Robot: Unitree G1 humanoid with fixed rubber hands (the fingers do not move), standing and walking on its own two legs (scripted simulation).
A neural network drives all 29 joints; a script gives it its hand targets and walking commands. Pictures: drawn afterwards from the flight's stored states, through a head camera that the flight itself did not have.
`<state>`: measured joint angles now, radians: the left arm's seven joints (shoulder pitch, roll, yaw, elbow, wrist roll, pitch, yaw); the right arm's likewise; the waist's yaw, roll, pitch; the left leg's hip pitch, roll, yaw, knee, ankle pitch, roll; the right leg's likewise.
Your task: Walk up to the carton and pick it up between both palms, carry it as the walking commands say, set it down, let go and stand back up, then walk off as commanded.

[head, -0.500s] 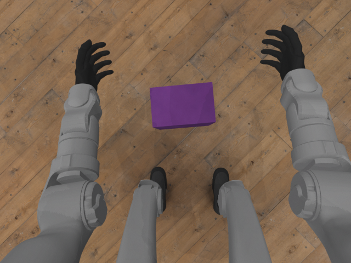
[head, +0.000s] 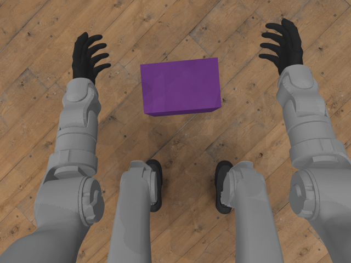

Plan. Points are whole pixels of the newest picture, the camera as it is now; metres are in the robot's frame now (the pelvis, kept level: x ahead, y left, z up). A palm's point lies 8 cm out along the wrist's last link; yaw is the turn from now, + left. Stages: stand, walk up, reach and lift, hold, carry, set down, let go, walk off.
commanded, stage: reach and lift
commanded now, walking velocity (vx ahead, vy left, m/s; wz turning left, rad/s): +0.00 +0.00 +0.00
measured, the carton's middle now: (181, 91) +0.49 +0.03 -0.43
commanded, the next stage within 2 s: none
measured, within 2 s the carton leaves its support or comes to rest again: neither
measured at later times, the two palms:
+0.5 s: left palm (111, 87) +0.48 +0.21 -0.27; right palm (258, 79) +0.49 -0.18 -0.27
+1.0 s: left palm (119, 90) +0.48 +0.22 -0.35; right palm (248, 83) +0.50 -0.18 -0.36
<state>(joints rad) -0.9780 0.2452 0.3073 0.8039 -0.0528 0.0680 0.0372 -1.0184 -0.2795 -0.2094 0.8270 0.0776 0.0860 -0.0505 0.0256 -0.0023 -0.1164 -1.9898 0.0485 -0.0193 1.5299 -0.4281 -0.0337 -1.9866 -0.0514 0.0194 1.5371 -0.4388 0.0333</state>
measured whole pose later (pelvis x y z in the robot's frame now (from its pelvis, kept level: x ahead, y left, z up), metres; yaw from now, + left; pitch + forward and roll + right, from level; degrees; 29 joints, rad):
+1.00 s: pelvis -0.04 +0.00 -0.17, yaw +0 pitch +40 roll +0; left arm -1.37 0.41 0.02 1.15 -0.33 -0.03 0.11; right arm -1.40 -0.42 0.02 1.16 0.31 -0.02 -0.11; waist 0.03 0.00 0.31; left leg -2.34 0.02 -0.05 2.12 -0.48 -0.04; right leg -2.33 -0.03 0.07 2.13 -0.50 0.05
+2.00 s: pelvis -0.04 +0.00 -0.17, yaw +0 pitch +39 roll +0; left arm -1.47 0.31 0.02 1.28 -0.31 -0.05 0.17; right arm -1.49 -0.30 -0.03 1.28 0.23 -0.04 -0.15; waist 0.03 0.00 0.31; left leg -2.34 0.01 -0.05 2.12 -0.46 -0.04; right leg -2.33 -0.03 0.07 2.13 -0.49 0.06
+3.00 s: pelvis -0.03 +0.00 -0.14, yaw -1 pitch +45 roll +0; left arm -1.21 0.12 0.44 0.80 0.11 0.25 0.06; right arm -1.24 -0.16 -0.33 0.88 -0.06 0.25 -0.10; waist 0.04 -0.01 0.01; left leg -2.32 0.02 -0.07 2.03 -0.50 -0.05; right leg -2.31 0.01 0.06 2.04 -0.51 0.06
